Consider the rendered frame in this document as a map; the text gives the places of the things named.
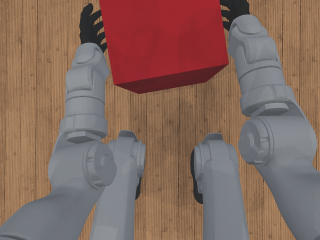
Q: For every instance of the robot left hand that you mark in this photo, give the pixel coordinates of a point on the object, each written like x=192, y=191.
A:
x=89, y=31

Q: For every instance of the robot left thigh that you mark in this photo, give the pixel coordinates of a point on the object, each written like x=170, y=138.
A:
x=115, y=209

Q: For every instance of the left robot forearm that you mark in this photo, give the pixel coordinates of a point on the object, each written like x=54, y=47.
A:
x=84, y=116

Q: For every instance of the carton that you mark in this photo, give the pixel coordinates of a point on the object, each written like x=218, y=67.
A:
x=156, y=45

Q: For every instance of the robot right upper arm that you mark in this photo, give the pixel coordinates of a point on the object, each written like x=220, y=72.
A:
x=282, y=149

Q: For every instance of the right robot forearm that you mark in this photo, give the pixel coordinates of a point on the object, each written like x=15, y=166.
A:
x=259, y=71

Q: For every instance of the robot right hand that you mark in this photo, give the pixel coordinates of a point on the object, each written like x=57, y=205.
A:
x=237, y=8

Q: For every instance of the robot left upper arm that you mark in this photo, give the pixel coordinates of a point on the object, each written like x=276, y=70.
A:
x=78, y=175

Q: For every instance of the left robot foot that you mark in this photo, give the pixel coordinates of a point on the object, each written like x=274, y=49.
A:
x=138, y=187

